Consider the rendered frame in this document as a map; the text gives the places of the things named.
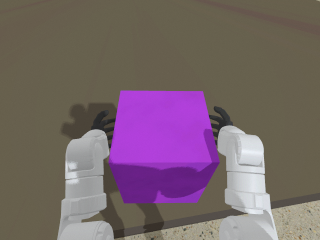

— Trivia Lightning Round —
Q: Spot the left robot forearm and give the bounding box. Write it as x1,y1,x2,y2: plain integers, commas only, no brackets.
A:
57,129,110,240

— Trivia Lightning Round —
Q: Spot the robot right upper arm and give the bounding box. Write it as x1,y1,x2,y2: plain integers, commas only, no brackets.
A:
219,215,278,240

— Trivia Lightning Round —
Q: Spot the carton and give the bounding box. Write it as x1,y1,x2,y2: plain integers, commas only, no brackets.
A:
108,90,220,204

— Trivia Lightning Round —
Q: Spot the right robot forearm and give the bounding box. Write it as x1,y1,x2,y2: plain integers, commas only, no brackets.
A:
217,125,279,240

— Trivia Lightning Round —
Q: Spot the left robot hand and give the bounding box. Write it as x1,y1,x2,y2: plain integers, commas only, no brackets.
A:
91,110,116,148

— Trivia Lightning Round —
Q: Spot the right robot hand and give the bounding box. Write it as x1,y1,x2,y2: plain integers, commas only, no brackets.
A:
209,106,233,145

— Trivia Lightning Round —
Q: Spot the robot left upper arm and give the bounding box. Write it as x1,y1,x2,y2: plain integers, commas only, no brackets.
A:
59,220,114,240

